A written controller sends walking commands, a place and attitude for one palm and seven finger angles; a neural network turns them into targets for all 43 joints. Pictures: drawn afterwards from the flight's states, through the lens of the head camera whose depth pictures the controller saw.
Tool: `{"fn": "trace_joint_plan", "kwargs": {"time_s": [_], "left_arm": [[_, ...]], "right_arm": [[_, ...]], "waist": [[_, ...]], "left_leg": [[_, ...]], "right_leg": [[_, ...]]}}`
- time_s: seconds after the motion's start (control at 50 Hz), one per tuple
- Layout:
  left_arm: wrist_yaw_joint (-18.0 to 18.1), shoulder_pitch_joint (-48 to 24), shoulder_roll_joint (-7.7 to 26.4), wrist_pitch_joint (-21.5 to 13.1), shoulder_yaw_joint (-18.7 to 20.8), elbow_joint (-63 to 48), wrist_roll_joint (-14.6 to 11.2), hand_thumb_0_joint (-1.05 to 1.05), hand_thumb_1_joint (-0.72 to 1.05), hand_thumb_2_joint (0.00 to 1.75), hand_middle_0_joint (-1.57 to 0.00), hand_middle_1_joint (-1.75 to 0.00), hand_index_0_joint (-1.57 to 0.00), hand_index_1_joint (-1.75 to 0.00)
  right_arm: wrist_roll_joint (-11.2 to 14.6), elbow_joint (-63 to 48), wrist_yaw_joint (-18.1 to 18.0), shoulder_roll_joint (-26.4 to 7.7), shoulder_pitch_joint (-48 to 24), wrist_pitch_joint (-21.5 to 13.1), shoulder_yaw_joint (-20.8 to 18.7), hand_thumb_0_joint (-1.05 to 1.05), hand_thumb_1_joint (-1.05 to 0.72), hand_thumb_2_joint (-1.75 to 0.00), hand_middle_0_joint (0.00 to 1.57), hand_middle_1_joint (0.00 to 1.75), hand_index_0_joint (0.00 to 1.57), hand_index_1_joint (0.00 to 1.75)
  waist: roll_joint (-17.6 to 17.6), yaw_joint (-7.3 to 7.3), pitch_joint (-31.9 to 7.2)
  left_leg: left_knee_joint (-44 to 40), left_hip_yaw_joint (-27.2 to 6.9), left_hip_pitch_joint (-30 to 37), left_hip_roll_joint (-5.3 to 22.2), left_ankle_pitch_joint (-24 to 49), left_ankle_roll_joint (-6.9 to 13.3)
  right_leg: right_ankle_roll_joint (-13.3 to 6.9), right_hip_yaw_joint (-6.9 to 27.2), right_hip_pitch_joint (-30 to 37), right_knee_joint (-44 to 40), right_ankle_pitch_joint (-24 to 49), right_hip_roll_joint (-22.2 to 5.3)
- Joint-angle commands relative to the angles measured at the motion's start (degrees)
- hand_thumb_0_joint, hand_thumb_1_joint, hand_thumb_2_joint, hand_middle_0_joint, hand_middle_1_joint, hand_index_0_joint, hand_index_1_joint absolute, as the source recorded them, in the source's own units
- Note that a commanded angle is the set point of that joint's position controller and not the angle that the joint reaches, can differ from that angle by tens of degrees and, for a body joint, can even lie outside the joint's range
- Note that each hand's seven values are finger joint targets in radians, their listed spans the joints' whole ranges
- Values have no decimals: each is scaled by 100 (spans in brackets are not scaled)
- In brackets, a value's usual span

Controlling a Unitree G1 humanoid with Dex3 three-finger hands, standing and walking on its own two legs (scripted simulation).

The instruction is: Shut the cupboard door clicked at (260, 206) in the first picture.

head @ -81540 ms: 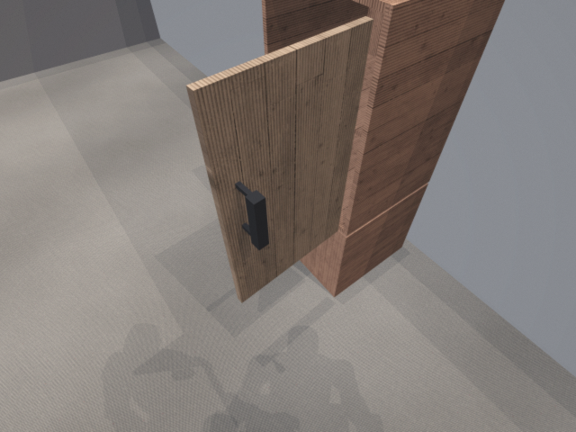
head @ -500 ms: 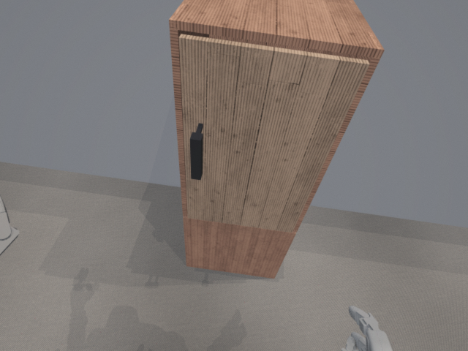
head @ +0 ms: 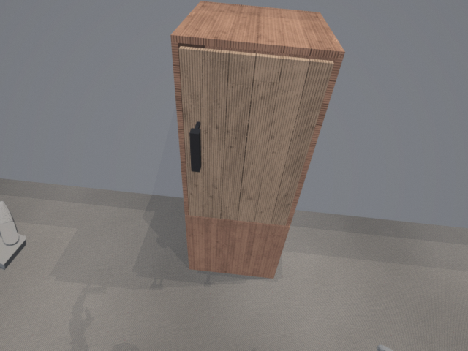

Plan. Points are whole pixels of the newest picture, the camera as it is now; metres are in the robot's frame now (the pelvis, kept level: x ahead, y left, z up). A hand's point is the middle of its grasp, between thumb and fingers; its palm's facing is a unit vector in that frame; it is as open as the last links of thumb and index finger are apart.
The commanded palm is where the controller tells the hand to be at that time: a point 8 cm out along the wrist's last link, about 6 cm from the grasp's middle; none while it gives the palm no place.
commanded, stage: stop stepping back and stand still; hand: left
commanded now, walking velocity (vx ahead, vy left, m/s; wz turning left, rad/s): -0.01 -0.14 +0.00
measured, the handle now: (197, 146) +0.65 +0.14 +0.00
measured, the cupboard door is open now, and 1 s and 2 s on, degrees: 0 0 0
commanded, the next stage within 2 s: let the arm hang, fingers relaxed in 0.54 s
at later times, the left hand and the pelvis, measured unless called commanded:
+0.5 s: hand out of the picture +0.15 +0.29 +0.17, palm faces +0.55 -0.78 -0.28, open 7.4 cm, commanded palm +0.10 +0.31 +0.19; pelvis -0.03 +0.01 -0.01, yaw +2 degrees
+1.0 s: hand out of the picture -0.02 +0.19 -0.18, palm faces +0.09 -0.98 -0.16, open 6.9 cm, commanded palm none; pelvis -0.03 +0.01 +0.01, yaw +2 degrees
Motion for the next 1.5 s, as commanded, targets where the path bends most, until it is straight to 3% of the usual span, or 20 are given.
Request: {"fn": "trace_joint_plan", "kwargs": {"time_s": [0.0, 0.04, 0.12, 0.2, 0.24, 0.34, 0.36, 0.4, 0.44, 0.5, 0.54, 0.6, 0.62, 0.64, 0.72, 0.76, 0.84, 0.94, 1.14, 1.48], "left_arm": [[-3, -720, 1164, -440, 305, -2040, 66, 0, 90, 90, -20, -30, -20, -30], [32, -521, 1340, -480, 556, -2387, 110, 0, 90, 90, -20, -30, -20, -30], [25, 417, 1198, -386, 689, -2238, 95, 0, 90, 90, -20, -30, -20, -30], [10, 897, 1159, -193, 826, -1634, -39, 0, 90, 90, -20, -30, -20, -30], [8, 749, 1220, -110, 862, -1511, -73, 0, 90, 90, -20, -30, -20, -30], [65, -546, 1009, 19, 329, -1413, 47, 0, 90, 90, -20, -30, -20, -30], [84, -769, 897, 33, 148, -1219, 76, 0, 90, 90, -20, -30, -20, -30], [84, -1223, 913, 7, 34, -1119, 142, 0, 90, 90, -20, -30, -20, -30], [59, -1635, 1064, -67, 105, -1433, 176, 0, 90, 90, -20, -30, -20, -30], [25, -1068, 1086, -255, 396, -1672, 153, 0, 90, 90, -20, -30, -20, -30], [29, -996, 1311, -369, 677, -1958, 180, 0, 90, 90, -20, -30, -20, -30], [2, -122, 1102, -400, 657, -1941, 134, 0, 90, 90, -20, -30, -20, -30], [-861, -42, -219, 610, -1739, 3051, 627, 0, 90, 90, -20, -30, -20, -30], [-937, 96, -483, 1079, -1794, 3276, 545, 0, 90, 90, -20, -30, -20, -30], [-964, -788, -296, 1129, -2024, 4133, 483, 0, 90, 90, -20, -30, -20, -30], [-942, -1006, -201, 1157, -2073, 4801, 465, 0, 90, 90, -20, -30, -20, -30], [-889, -1061, -223, 1253, -2213, 6262, 416, 0, 90, 90, -20, -30, -20, -30], [-874, -515, -663, 1230, -2207, 7571, 424, 0, 90, 90, -20, -30, -20, -30], [-838, 24, -905, 1157, -2439, 8701, 387, 0, 90, 90, -20, -30, -20, -30], [-741, 236, -1256, 1172, -2405, 8861, 415, 0, 90, 90, -20, -30, -20, -30]], "right_arm": [[-48, -1207, -3, -458, -1009, -723, -53, 0, -90, -90, 20, 30, 20, 30], [-89, -1176, 22, -428, -1006, -867, -61, 0, -90, -90, 20, 30, 20, 30], [-155, -1161, 122, -306, -876, -898, -16, 0, -90, -90, 20, 30, 20, 30], [-149, -1168, 151, -261, -882, -676, -21, 0, -90, -90, 20, 30, 20, 30], [-188, -1152, 137, -301, -908, -584, -45, 0, -90, -90, 20, 30, 20, 30], [-152, -1015, 98, -335, -966, -442, -53, 0, -90, -90, 20, 30, 20, 30], [-120, -981, 100, -321, -935, -426, -35, 0, -90, -90, 20, 30, 20, 30], [-66, -1002, 90, -357, -1026, -438, -52, 0, -90, -90, 20, 30, 20, 30], [-35, -1057, 40, -429, -1109, -476, -70, 0, -90, -90, 20, 30, 20, 30], [-70, -1148, 35, -362, -1130, -587, 31, 0, -90, -90, 20, 30, 20, 30], [-126, -1168, 33, -266, -1064, -716, -19, 0, -90, -90, 20, 30, 20, 30], [-157, -1184, 127, -234, -1003, -796, -10, 0, -90, -90, 20, 30, 20, 30], [-154, 225, 534, -1244, -1195, -908, -290, 0, -90, -90, 20, 30, 20, 30], [-68, 278, 530, -622, -684, -632, -227, 0, -90, -90, 20, 30, 20, 30], [-142, 326, 529, -762, -620, -234, -95, 0, -90, -90, 20, 30, 20, 30], [-191, 476, 538, -809, -684, -128, -61, 0, -90, -90, 20, 30, 20, 30], [-246, 923, 512, -595, -748, 110, 93, 0, -90, -90, 20, 30, 20, 30], [-227, 1481, 411, -229, -461, 213, 88, 0, -90, -90, 20, 30, 20, 30], [-124, 2149, 334, -58, 140, 270, 58, 0, -90, -90, 20, 30, 20, 30], [-184, 2433, 331, 342, 413, 264, 70, 0, -90, -90, 20, 30, 20, 30]], "waist": [[931, -40, 252], [1052, -13, -25], [1393, -31, -278], [636, -44, -201], [278, -71, -51], [-576, -152, 738], [-770, -183, 895], [-610, -187, 1145], [180, -196, 1329], [1400, -99, 1130], [1254, 0, 816], [969, 44, 180], [473, -19, 573], [42, -15, -225], [-1155, -1, -64], [-925, -23, 105], [-55, 28, 600], [924, 66, 622], [-65, -41, 883], [23, 1, 1433]], "left_leg": [[-2647, -1874, 433, 1134, -1761, 69], [-2838, -1895, 491, 1231, -2419, 106], [-2658, -1107, 214, 922, -2219, -174], [-1977, -505, 207, 597, -1635, -302], [-1493, -312, 477, 466, -1364, -323], [757, 28, 563, 261, -703, -241], [867, -2, 395, 325, -637, -207], [444, -1, 623, 416, -718, -145], [-220, -145, 901, 421, -889, -100], [-2574, -1907, 57, 1217, -3194, 102], [-2951, -2262, -73, 1475, -3241, 205], [-2436, -1204, 178, 1145, -2080, 37], [-567, -730, 69, 745, 820, 65], [-51, -170, 881, 729, 1999, -147], [-147, -588, 746, 793, 1999, 19], [-355, -682, 699, 743, 2037, 49], [-1180, -872, 567, 722, 750, 67], [-1675, -807, 734, 660, -401, 60], [-1614, -616, 1292, 700, -66, 68], [-1855, -643, 807, 614, -556, 68]], "right_leg": [[-46, 154, -331, 77, -26, 142], [-36, 227, -162, 133, 19, 165], [-148, -49, 427, -372, 27, 233], [-321, -54, 307, -880, -278, 45], [-467, 204, -241, -1130, -726, -192], [-1066, 1719, -1777, -1790, -1989, -1305], [-1064, 1644, -1783, -1695, -1930, -1413], [-899, 1337, -1998, -1389, -1783, -1295], [-657, 907, -2172, -910, -1484, -891], [-138, 15, -1058, 592, -709, 77], [-106, 71, -617, 1025, -277, 68], [-182, -37, 165, -134, -24, 0], [-253, 200, -557, -77, 1517, -543], [-343, 603, -370, -325, 2491, -857], [-458, 398, -538, -117, 1455, -695], [-505, 397, -469, -93, 1293, -698], [-392, 465, -376, -482, 281, -578], [-450, 401, -186, -830, 243, -556], [-435, 418, -512, -1259, 310, -635], [-404, 400, -700, -1049, 55, -578]]}}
